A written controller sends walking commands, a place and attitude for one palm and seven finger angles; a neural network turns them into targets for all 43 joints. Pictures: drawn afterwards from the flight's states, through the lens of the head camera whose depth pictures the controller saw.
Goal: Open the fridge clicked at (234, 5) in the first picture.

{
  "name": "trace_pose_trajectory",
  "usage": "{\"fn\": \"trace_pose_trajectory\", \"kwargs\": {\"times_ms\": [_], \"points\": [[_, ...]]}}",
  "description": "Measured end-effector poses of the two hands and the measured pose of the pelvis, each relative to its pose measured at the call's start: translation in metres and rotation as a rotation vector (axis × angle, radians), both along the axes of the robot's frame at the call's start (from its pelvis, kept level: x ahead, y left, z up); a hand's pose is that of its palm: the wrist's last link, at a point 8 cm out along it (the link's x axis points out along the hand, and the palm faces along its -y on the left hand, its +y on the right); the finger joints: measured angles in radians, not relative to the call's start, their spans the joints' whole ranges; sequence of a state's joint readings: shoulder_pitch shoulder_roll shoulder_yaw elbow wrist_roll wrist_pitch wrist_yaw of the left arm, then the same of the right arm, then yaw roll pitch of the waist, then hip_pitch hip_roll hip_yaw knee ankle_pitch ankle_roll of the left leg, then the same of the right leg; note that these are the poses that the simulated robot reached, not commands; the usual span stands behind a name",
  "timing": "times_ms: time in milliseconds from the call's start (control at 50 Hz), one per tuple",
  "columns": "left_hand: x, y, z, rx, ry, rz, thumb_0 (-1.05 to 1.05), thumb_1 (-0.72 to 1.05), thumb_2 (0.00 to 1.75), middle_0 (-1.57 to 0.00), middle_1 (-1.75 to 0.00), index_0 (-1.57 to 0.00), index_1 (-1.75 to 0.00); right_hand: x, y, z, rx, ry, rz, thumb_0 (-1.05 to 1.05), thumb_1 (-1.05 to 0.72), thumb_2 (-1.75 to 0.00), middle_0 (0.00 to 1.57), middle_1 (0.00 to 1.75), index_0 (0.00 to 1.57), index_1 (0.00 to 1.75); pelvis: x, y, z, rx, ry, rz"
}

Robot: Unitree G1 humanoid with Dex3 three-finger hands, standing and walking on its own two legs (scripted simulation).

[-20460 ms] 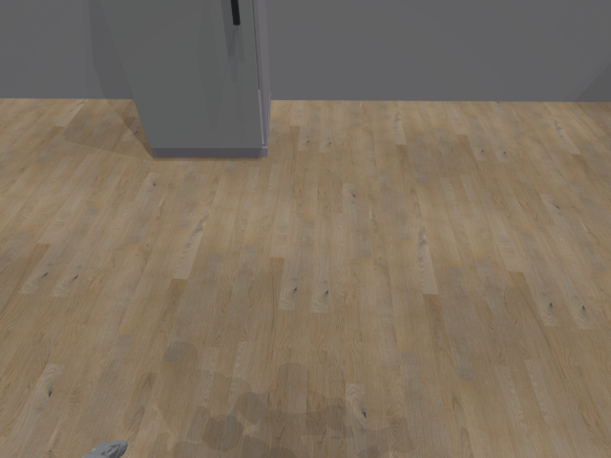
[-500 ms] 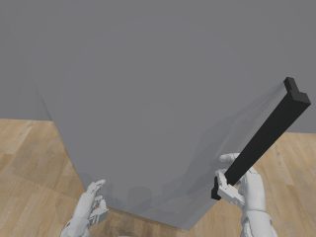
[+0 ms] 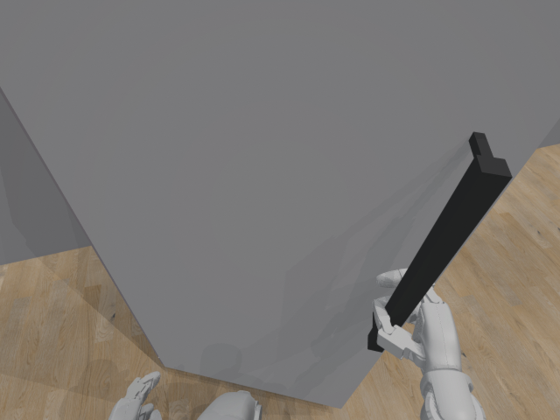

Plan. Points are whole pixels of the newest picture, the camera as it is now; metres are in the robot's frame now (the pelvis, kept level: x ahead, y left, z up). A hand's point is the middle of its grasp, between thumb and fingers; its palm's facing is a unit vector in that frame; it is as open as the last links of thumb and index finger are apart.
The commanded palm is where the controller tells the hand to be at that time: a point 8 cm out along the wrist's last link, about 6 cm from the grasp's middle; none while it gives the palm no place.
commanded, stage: walk backward, drawing the door open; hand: right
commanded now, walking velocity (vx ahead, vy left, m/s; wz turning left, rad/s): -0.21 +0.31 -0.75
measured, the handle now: (413, 269) +0.30 -0.12 +0.12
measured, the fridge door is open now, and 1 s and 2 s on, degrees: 31 70 68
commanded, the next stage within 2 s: stop walking and hold the door back in 0.88 s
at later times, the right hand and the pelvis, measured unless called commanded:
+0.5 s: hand out of the picture +0.10 -0.03 +0.05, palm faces +0.46 +0.86 -0.24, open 6.1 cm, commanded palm +0.04 -0.06 +0.05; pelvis -0.07 +0.20 -0.01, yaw -20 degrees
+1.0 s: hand out of the picture -0.03 +0.09 +0.05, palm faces +0.82 +0.43 -0.38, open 6.1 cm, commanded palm -0.08 +0.08 +0.05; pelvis -0.04 +0.42 -0.01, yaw -40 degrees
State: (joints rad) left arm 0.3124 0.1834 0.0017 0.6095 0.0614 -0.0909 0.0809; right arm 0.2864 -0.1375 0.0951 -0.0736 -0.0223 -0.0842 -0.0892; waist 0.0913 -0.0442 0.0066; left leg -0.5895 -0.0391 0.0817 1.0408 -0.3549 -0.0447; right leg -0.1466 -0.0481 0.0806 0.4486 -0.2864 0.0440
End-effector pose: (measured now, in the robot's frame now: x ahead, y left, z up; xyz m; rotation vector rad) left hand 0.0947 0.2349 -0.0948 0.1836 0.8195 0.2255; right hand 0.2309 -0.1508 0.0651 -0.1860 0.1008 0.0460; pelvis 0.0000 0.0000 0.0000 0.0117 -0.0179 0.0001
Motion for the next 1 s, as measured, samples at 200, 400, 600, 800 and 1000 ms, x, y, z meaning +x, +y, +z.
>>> {"fn": "trace_pose_trajectory", "kwargs": {"times_ms": [200,400,600,800,1000], "points": [[0.033,0.048,-0.025,-0.1,-0.068,-0.179,0.01,0.9,0.9,-0.21,-0.3,-0.2,-0.3,-0.075,0.028,0.001,-0.081,-0.01,-0.244,-0.02,-0.62,-0.8,0.41,1.35,0.31,1.4,-0.031,0.09,-0.017,-0.011,-0.003,-0.089],[0.053,0.124,-0.011,-0.006,-0.033,-0.301,0.01,0.91,0.9,-0.21,-0.3,-0.2,-0.3,-0.147,0.066,0.005,-0.096,0.048,-0.476,-0.03,-0.62,-0.79,0.39,1.32,0.36,1.4,-0.058,0.168,-0.003,-0.072,0.008,-0.291],[0.053,0.162,0.019,0.043,-0.087,-0.496,0.01,0.91,0.9,-0.2,-0.3,-0.2,-0.3,-0.207,0.107,0.002,-0.085,0.007,-0.614,-0.02,-0.64,-0.79,0.4,1.35,0.33,1.4,-0.075,0.243,-0.001,-0.002,-0.014,-0.468],[0.07,0.217,0.0,-0.032,-0.026,-0.664,0.01,0.9,0.9,-0.21,-0.3,-0.2,-0.3,-0.266,0.169,0.005,-0.098,0.051,-0.896,-0.01,-0.63,-0.8,0.38,1.27,0.36,1.4,-0.056,0.339,-0.002,0.039,-0.001,-0.565],[0.13,0.288,-0.021,0.018,0.011,-0.719,0.02,0.9,0.9,-0.21,-0.3,-0.2,-0.3,-0.315,0.236,0.009,-0.183,0.125,-1.14,-0.05,-0.61,-0.77,0.37,1.22,0.37,1.4,-0.041,0.418,-0.005,-0.046,0.006,-0.707]]}}
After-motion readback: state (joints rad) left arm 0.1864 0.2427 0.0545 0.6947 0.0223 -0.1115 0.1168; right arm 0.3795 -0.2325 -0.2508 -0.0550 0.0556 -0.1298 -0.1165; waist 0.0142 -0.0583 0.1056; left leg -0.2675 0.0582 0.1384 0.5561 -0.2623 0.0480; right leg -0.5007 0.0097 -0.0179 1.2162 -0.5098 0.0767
